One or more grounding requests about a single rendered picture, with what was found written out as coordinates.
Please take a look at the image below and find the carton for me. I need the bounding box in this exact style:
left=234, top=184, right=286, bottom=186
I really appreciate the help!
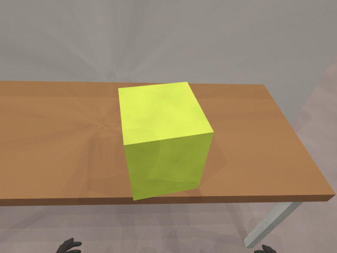
left=118, top=82, right=214, bottom=201

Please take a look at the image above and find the left robot hand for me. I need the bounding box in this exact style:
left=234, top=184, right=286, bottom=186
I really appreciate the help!
left=56, top=238, right=82, bottom=253

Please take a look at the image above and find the table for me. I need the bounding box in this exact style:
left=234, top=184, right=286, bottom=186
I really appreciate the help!
left=0, top=81, right=336, bottom=248

